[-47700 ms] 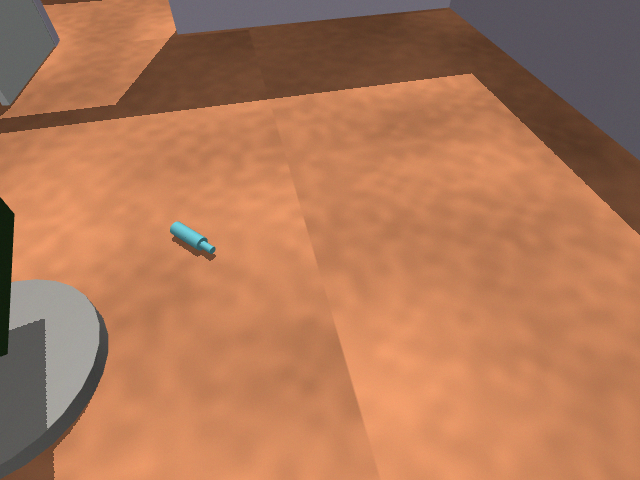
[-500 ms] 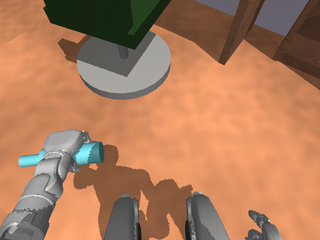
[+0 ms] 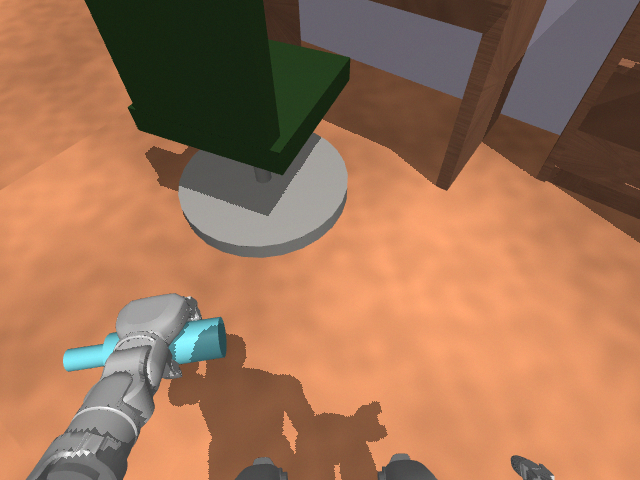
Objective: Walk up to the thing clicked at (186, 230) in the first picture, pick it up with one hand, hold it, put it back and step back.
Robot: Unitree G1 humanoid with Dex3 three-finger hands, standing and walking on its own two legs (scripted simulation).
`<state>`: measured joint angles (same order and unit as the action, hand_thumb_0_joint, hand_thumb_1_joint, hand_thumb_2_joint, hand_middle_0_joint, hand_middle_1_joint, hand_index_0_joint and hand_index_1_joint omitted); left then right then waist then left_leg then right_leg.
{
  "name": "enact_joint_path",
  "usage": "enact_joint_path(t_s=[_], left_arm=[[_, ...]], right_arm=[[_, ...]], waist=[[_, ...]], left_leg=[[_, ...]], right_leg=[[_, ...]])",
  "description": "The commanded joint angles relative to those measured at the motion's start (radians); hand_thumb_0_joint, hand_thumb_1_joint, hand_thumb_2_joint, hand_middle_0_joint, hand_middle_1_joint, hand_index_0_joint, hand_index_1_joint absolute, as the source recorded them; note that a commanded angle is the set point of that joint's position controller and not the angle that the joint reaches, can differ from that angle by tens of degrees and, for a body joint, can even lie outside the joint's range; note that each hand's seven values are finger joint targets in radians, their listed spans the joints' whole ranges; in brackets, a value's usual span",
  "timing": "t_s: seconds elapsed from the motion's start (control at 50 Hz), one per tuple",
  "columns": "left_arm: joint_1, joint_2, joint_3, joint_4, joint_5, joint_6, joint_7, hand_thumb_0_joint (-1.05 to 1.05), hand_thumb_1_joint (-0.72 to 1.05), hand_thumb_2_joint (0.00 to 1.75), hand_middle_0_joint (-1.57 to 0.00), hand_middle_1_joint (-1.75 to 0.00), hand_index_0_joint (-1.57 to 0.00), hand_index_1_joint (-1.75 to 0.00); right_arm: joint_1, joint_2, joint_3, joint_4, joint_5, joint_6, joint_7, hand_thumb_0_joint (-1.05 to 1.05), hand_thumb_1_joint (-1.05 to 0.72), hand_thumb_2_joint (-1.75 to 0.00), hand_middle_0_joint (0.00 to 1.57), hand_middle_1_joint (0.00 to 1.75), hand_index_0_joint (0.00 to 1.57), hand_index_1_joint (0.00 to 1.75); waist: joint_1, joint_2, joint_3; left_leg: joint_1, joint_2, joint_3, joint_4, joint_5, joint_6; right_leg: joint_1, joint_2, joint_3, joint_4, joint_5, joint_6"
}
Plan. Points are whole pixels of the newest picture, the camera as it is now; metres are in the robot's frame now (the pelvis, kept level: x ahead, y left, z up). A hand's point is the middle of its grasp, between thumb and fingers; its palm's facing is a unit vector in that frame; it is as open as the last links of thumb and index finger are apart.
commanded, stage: lift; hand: left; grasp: from above
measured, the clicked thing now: (147, 348) +0.33 +0.26 -0.09
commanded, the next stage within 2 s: hold in 0.02 s
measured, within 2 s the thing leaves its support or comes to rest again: neither
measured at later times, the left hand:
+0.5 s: hand (157, 326) +0.33 +0.23 -0.03, palm faces -0.45 -0.06 -0.89, open 8.7 cm
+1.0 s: hand (159, 322) +0.33 +0.21 +0.00, palm faces -0.45 -0.06 -0.89, open 8.7 cm
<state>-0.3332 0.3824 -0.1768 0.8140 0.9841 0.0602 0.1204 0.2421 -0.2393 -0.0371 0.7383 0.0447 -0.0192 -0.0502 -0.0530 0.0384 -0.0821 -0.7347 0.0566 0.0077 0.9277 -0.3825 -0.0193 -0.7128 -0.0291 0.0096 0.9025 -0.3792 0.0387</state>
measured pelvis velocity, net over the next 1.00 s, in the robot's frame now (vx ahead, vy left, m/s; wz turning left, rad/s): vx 0.03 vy -0.01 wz -0.01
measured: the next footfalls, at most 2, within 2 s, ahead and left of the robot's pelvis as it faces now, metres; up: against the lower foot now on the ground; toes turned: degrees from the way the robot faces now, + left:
none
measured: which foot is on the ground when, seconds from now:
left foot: down 0.00-1.00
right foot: down 0.00-1.00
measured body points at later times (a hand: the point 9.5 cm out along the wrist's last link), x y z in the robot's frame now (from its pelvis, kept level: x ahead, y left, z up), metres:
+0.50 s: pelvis +0.02 +0.00 +0.03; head +0.05 -0.01 +0.48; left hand +0.35 +0.23 +0.03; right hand +0.13 -0.26 -0.09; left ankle +0.04 +0.13 -0.69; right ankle +0.04 -0.15 -0.69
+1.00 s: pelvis +0.03 -0.01 +0.04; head +0.04 -0.03 +0.49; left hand +0.35 +0.21 +0.05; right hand +0.15 -0.27 -0.08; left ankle +0.04 +0.13 -0.69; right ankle +0.04 -0.15 -0.69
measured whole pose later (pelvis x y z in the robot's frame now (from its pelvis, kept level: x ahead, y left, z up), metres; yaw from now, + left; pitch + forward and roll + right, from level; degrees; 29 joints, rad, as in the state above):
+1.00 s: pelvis +0.03 -0.01 +0.04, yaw -1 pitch +4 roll +1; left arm -0.26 0.38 -0.19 0.68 1.00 0.04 0.00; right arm 0.21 -0.26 -0.05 0.69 0.06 0.05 -0.04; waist 0.00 0.05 -0.04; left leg -0.37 0.05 0.04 0.58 -0.27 -0.03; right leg -0.38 -0.04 0.03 0.61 -0.29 0.03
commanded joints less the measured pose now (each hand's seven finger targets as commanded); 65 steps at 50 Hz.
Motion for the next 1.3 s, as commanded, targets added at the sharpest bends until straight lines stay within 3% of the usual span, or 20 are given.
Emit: enact_joint_path(t_s=[0.0,0.02,0.08,0.12,0.26,0.48,0.6,0.68,0.86,0.92,1.02,1.28], left_arm=[[-0.277,0.197,0.068,-0.179,-0.002,-0.005,0.038,0.0,0.68,0.61,-1.02,-0.57,-1.04,-0.55],[-0.282,0.183,0.057,-0.182,0.0,-0.003,0.037,0.0,0.69,0.61,-1.02,-0.58,-1.04,-0.56],[-0.312,0.207,0.076,-0.198,0.001,-0.008,0.042,0.0,0.67,0.63,-1.0,-0.6,-1.02,-0.58],[-0.289,0.184,0.062,-0.179,0.007,-0.003,0.042,0.0,0.67,0.59,-0.99,-0.6,-1.02,-0.57],[-0.291,0.204,0.066,-0.175,0.019,-0.017,0.01,0.0,0.66,0.63,-0.99,-0.61,-1.01,-0.58],[-0.275,0.202,0.066,-0.25,0.007,-0.029,-0.037,0.0,0.65,0.6,-0.98,-0.6,-1.01,-0.57],[-0.284,0.204,0.071,-0.278,0.007,-0.023,-0.039,0.0,0.65,0.62,-0.98,-0.62,-1.01,-0.59],[-0.275,0.2,0.063,-0.283,0.016,-0.024,-0.054,0.0,0.62,0.61,-0.96,-0.61,-0.99,-0.58],[-0.255,0.206,0.076,-0.325,0.005,-0.026,-0.075,0.0,0.65,0.58,-0.97,-0.61,-1.0,-0.58],[-0.241,0.209,0.081,-0.319,0.015,-0.023,-0.079,0.0,0.63,0.6,-0.96,-0.62,-0.99,-0.59],[-0.264,0.208,0.076,-0.35,0.013,-0.021,-0.087,0.0,0.64,0.61,-0.96,-0.63,-1.0,-0.59],[-0.222,0.21,0.078,-0.39,0.012,-0.017,-0.124,0.0,0.64,0.59,-0.96,-0.63,-1.0,-0.59]], right_arm=[[-0.004,-0.145,-0.05,-0.102,-0.004,-0.031,-0.01,0.0,-0.89,-0.9,0.2,0.3,0.2,0.3],[-0.001,-0.143,-0.049,-0.097,-0.003,-0.03,-0.01,0.0,-0.89,-0.89,0.2,0.3,0.2,0.3],[-0.002,-0.145,-0.052,-0.091,-0.005,-0.028,-0.009,0.0,-0.89,-0.89,0.2,0.3,0.2,0.3],[-0.003,-0.147,-0.053,-0.091,-0.005,-0.025,-0.006,0.0,-0.89,-0.89,0.2,0.3,0.2,0.3],[-0.016,-0.153,-0.058,-0.098,-0.001,-0.015,0.0,0.0,-0.89,-0.89,0.2,0.3,0.2,0.3],[-0.043,-0.153,-0.056,-0.134,0.005,0.003,0.004,0.0,-0.89,-0.9,0.2,0.3,0.2,0.3],[-0.044,-0.155,-0.056,-0.144,0.008,0.013,0.006,0.0,-0.89,-0.9,0.2,0.3,0.2,0.3],[-0.053,-0.152,-0.055,-0.149,0.01,0.019,0.004,0.0,-0.89,-0.9,0.2,0.3,0.2,0.3],[-0.083,-0.146,-0.048,-0.167,0.013,0.03,0.002,0.0,-0.89,-0.9,0.2,0.3,0.2,0.3],[-0.09,-0.144,-0.049,-0.17,0.015,0.034,0.0,0.0,-0.89,-0.9,0.2,0.3,0.2,0.3],[-0.088,-0.145,-0.048,-0.169,0.015,0.036,-0.002,0.0,-0.9,-0.9,0.2,0.3,0.2,0.3],[-0.13,-0.14,-0.043,-0.196,0.024,0.043,-0.004,0.0,-0.9,-0.9,0.2,0.3,0.2,0.3]], waist=[[0.01,0.017,-0.297],[0.003,0.002,-0.294],[0.008,0.006,-0.303],[0.001,-0.014,-0.282],[0.02,0.001,-0.257],[0.035,-0.009,-0.237],[0.026,-0.021,-0.242],[0.035,-0.017,-0.238],[0.047,-0.031,-0.211],[0.055,-0.022,-0.212],[0.043,-0.03,-0.217],[0.065,-0.031,-0.178]], left_leg=[[0.274,-0.057,-0.004,-0.195,0.151,0.015],[0.282,-0.057,-0.004,-0.201,0.166,0.017],[0.309,-0.061,0.005,-0.218,0.199,0.018],[0.33,-0.06,0.008,-0.236,0.213,0.017],[0.38,-0.063,0.014,-0.293,0.239,0.015],[0.42,-0.064,0.021,-0.341,0.274,0.016],[0.449,-0.063,0.025,-0.353,0.295,0.019],[0.462,-0.065,0.029,-0.363,0.32,0.021],[0.484,-0.071,0.037,-0.401,0.27,0.027],[0.496,-0.068,0.037,-0.411,0.296,0.025],[0.522,-0.07,0.042,-0.415,0.321,0.029],[0.543,-0.071,0.048,-0.463,0.28,0.031]], right_leg=[[0.177,0.056,-0.013,-0.194,0.143,-0.042],[0.185,0.056,-0.009,-0.203,0.16,-0.042],[0.233,0.054,-0.005,-0.231,0.193,-0.037],[0.238,0.054,-0.008,-0.244,0.204,-0.038],[0.284,0.059,-0.014,-0.287,0.217,-0.043],[0.348,0.062,-0.012,-0.326,0.242,-0.043],[0.363,0.06,-0.006,-0.34,0.269,-0.04],[0.379,0.058,-0.007,-0.347,0.291,-0.039],[0.406,0.05,-0.003,-0.391,0.246,-0.034],[0.414,0.053,-0.008,-0.39,0.265,-0.037],[0.418,0.05,-0.002,-0.402,0.3,-0.032],[0.448,0.048,-0.004,-0.447,0.246,-0.035]])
